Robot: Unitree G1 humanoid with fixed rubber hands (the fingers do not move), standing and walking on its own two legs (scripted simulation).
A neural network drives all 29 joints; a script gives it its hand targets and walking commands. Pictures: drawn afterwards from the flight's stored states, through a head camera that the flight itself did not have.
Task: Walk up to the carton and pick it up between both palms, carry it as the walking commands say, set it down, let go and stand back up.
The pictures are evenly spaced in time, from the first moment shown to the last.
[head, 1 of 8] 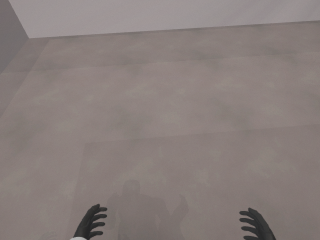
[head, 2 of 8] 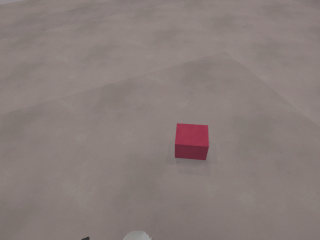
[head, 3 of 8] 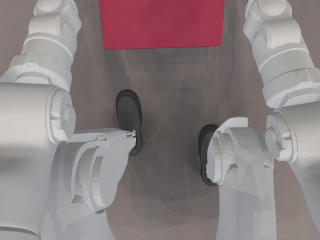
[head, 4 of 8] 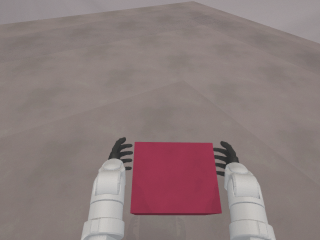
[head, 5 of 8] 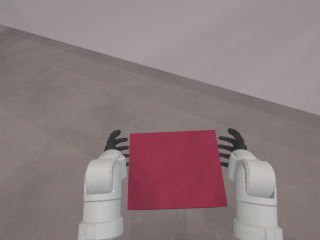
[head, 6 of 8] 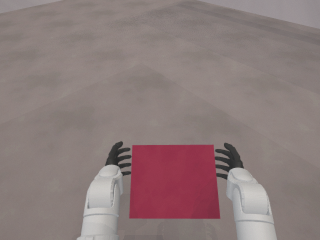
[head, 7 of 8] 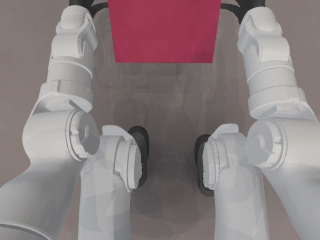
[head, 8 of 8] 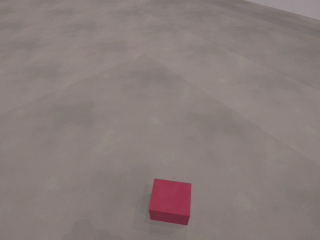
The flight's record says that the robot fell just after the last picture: no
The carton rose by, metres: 0.70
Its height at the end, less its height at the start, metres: +0.00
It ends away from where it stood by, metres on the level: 1.94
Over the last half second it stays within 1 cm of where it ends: yes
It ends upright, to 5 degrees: yes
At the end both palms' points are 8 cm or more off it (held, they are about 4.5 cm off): yes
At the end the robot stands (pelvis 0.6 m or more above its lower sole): yes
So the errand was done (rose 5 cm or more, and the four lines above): yes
